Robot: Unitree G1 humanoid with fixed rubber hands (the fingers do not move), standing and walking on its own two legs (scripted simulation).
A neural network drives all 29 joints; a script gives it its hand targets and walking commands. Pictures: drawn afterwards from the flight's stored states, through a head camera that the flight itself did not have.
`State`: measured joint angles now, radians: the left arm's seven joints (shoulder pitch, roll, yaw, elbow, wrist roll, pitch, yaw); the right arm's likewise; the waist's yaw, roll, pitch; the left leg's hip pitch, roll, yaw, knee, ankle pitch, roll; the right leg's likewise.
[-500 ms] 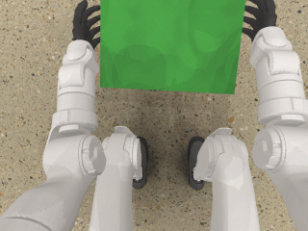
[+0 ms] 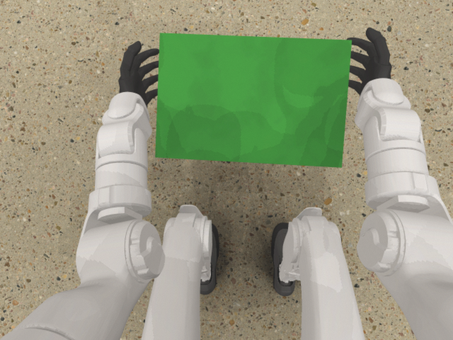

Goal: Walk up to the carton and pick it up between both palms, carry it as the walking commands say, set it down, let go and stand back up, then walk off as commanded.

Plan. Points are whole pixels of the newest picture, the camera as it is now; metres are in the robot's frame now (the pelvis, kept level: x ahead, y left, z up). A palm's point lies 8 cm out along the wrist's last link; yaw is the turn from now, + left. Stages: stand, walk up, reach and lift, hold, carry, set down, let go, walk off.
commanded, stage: reach and lift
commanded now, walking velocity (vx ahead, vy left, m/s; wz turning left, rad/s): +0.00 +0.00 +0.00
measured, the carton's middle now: (248, 110) +0.49 +0.00 -0.15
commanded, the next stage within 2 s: none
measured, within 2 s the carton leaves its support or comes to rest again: neither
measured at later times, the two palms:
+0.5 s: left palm (112, 86) +0.47 +0.18 +0.01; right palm (400, 73) +0.48 -0.19 +0.00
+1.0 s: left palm (74, 73) +0.45 +0.19 +0.09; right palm (445, 59) +0.46 -0.19 +0.08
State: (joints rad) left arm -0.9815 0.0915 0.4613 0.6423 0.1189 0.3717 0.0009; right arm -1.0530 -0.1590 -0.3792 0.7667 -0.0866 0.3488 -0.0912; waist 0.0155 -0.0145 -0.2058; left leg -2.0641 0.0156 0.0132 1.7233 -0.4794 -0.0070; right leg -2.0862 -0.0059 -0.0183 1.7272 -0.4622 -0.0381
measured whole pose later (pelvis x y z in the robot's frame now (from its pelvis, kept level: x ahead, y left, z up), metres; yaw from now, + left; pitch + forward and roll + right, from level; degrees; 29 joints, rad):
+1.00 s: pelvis +0.03 +0.00 +0.13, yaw -1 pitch +39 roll +1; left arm -0.71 -0.01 0.48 0.55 0.20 0.39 -0.06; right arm -0.74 -0.02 -0.42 0.61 -0.18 0.37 -0.06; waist 0.02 -0.01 -0.26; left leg -1.54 0.01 0.01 1.26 -0.41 0.00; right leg -1.55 0.00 -0.01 1.26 -0.39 -0.02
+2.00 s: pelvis +0.07 +0.01 +0.26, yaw -1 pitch +19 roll +0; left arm -0.40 -0.11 0.45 0.38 0.29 0.45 -0.10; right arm -0.45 0.07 -0.44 0.43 -0.30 0.43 0.12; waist 0.02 0.01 -0.14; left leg -0.75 0.00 0.01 0.64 -0.23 0.01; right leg -0.76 0.00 -0.01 0.63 -0.22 -0.01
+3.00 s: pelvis +0.10 +0.00 +0.29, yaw -1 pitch -6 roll +0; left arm -0.27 -0.10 0.34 0.26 0.31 0.69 -0.08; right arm -0.29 0.10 -0.34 0.29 -0.31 0.67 0.09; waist 0.02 0.00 -0.02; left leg -0.01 0.00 0.00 0.25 -0.14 0.00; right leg -0.03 0.01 0.00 0.26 -0.13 -0.02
